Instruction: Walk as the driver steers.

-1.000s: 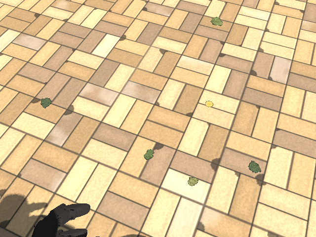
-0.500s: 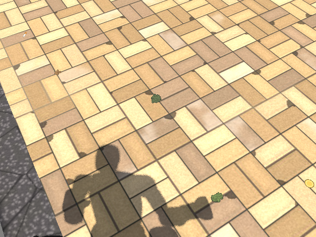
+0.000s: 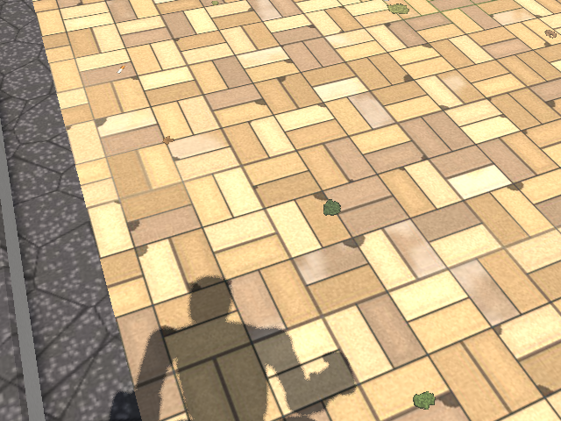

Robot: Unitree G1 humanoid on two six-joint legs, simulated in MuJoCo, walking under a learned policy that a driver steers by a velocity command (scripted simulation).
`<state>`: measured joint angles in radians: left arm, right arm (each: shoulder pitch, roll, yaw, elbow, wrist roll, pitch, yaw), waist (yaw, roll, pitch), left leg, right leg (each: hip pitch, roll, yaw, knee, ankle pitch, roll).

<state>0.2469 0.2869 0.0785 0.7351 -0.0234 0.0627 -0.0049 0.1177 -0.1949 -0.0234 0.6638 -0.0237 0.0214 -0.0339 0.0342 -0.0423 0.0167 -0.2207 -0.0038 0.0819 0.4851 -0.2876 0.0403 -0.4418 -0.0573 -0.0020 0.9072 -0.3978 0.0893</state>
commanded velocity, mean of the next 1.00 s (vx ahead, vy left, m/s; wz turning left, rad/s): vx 0.01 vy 0.00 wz -0.24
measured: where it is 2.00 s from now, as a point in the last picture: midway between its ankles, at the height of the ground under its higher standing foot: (301, 355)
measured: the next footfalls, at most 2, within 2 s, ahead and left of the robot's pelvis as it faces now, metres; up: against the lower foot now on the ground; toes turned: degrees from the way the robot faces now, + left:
right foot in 0.20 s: +0.01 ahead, -0.14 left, +0.00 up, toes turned -14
left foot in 0.68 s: +0.17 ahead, +0.04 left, +0.00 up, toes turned -28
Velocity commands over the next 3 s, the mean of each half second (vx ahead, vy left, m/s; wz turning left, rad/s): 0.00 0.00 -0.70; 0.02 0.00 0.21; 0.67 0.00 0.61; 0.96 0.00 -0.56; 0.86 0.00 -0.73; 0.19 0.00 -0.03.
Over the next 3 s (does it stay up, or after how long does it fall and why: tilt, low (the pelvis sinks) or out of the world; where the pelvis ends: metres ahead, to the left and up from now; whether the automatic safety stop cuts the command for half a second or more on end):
stays up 1.21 -0.19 -0.01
